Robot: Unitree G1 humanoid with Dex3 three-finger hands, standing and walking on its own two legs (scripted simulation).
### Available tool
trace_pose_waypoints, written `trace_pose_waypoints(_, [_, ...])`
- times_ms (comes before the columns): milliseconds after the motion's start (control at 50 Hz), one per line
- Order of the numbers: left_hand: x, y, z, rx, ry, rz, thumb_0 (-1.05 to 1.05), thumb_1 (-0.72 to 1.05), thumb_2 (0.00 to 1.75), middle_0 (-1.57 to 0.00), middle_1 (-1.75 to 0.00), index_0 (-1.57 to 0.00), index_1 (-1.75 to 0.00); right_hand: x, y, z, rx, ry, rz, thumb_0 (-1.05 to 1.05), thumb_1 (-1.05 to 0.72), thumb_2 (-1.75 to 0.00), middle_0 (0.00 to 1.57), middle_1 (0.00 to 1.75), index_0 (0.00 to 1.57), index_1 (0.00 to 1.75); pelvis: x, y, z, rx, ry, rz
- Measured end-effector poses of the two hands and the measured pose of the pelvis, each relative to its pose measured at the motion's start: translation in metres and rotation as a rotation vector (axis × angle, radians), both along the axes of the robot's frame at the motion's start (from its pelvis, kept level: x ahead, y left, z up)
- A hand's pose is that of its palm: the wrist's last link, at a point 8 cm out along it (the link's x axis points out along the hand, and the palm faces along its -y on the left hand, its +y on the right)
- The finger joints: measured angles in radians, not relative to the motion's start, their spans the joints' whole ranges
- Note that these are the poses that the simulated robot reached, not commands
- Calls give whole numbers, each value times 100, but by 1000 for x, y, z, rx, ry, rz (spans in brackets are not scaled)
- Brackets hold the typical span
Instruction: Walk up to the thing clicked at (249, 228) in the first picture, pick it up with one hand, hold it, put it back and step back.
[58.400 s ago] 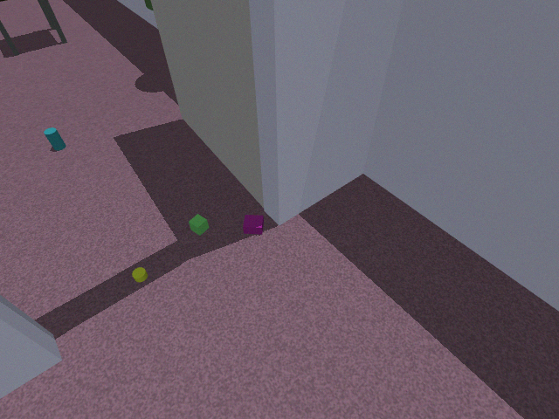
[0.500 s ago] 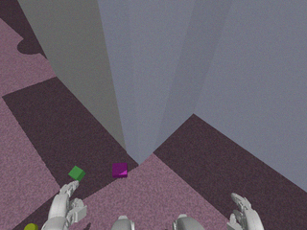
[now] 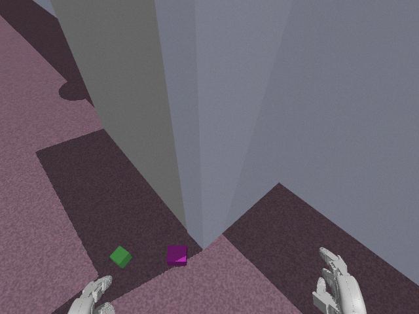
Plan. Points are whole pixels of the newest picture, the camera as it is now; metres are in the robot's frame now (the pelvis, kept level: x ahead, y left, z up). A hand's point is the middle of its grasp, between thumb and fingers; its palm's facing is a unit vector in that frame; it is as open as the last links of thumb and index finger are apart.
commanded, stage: home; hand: left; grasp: from above
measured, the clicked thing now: (177, 255) +0.51 +0.14 -0.69
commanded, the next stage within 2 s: stand in 1.74 s
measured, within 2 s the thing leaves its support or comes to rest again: neither
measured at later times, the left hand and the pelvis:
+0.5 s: hand out of the picture +0.16 +0.18 -0.05, palm faces +0.03 -0.98 -0.20, open 7.4 cm; pelvis +0.00 +0.00 +0.00, yaw -1 degrees
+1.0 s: hand out of the picture +0.16 +0.18 -0.05, palm faces +0.03 -0.98 -0.20, open 7.4 cm; pelvis +0.00 +0.01 +0.00, yaw -1 degrees
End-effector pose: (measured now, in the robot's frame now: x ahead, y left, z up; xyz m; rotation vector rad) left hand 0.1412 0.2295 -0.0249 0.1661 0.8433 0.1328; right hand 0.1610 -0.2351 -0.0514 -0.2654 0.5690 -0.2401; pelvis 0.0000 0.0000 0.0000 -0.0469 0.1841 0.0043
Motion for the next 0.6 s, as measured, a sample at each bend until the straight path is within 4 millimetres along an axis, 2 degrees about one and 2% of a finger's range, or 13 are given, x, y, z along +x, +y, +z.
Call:
trace_pose_waypoints(320, [9,0,3,8,-20,-20,2,90,90,-20,-30,-20,-30,-20,-4,-9,2,56,-41,2,-90,-90,20,30,21,30,3,2,0,-2,-4,-9])
trace_pose_waypoints(600, [4,3,2,2,-13,-24,2,90,90,-20,-30,-20,-30,-19,0,-6,-3,35,-35,2,-90,-90,20,30,21,30,-1,5,-1,-5,-4,-11])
